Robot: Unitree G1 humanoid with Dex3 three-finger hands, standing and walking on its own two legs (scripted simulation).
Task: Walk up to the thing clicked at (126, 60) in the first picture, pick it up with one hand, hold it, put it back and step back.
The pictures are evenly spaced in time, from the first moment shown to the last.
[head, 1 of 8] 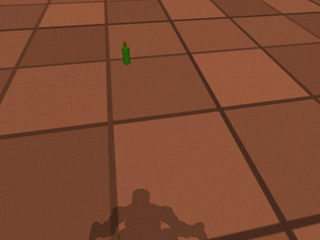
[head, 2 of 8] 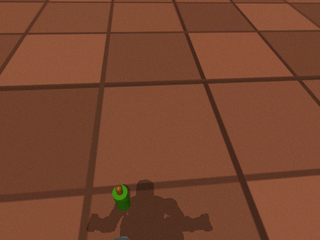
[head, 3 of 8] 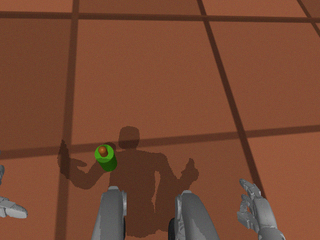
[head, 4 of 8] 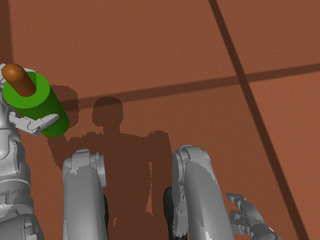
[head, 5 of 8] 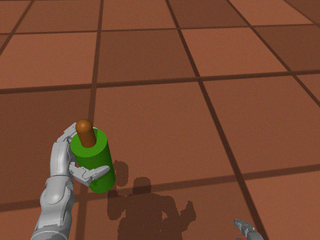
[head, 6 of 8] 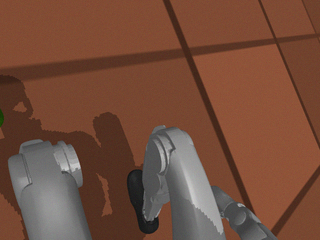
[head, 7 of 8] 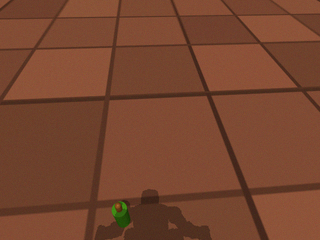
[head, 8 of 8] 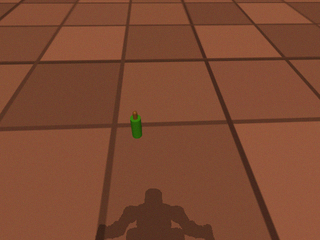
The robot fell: no
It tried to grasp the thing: yes
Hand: left
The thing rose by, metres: 0.64
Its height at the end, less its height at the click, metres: +0.00
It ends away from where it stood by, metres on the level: 0.02
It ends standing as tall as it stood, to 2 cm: yes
